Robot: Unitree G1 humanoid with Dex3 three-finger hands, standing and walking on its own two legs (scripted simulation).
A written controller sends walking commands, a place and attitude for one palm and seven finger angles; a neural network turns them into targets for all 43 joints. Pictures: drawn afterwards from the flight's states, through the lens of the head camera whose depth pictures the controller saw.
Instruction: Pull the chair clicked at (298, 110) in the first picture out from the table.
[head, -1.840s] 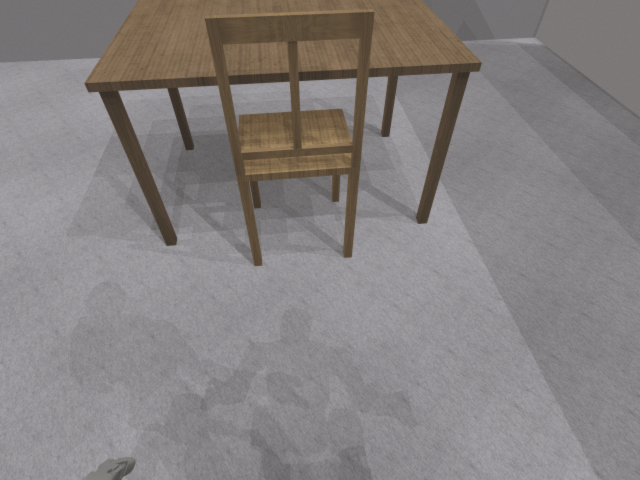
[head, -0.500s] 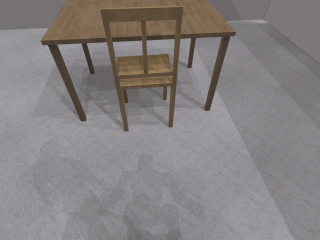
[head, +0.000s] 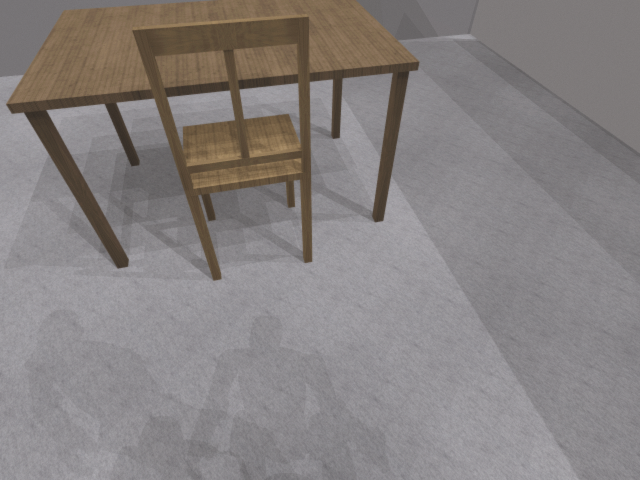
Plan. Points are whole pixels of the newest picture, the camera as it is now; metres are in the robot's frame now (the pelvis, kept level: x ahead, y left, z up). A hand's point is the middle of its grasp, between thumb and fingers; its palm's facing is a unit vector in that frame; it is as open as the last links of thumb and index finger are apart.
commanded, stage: walk to a spot facing it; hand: left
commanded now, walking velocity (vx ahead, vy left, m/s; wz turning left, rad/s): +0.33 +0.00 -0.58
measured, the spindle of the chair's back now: (237, 108) +1.02 +0.31 -0.06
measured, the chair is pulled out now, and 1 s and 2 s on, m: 0.00 0.00 0.00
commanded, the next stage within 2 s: turn to face it in 1.10 s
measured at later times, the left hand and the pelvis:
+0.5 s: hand out of the picture +0.15 +0.12 -0.16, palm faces -0.09 -0.98 -0.18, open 7.3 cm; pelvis +0.17 -0.05 +0.01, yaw -11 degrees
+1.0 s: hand (265, 291) +0.49 +0.15 -0.17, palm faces -0.34 -0.92 -0.18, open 7.3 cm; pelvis +0.36 +0.00 +0.01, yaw -26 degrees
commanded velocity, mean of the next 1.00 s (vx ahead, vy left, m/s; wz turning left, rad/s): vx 0.23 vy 0.00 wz -0.43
